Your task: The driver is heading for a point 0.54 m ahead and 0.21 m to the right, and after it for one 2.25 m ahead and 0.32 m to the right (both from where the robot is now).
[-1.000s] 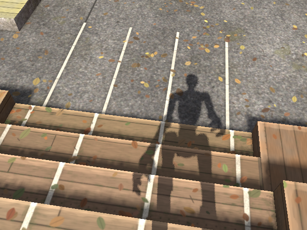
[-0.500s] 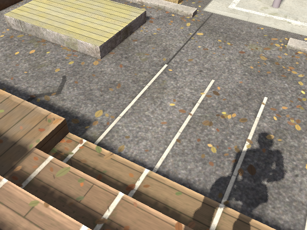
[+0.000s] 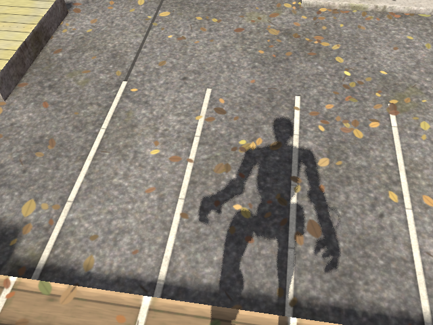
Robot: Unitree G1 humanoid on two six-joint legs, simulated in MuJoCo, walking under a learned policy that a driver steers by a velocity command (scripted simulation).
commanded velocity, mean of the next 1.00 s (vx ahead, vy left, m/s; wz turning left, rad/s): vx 1.00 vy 0.00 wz -0.47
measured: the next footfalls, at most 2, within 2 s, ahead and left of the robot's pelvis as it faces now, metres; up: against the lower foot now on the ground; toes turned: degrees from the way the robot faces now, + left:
right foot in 0.10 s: +0.17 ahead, -0.04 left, -0.15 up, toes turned -9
left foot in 0.44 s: +0.55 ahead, +0.09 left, -0.30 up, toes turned -30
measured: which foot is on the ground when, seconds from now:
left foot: down 0.00-0.08, up 0.10-0.42, down 0.44-0.86, up 0.88-1.00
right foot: up 0.00-0.08, down 0.10-0.44, up 0.46-0.84, down 0.86-1.00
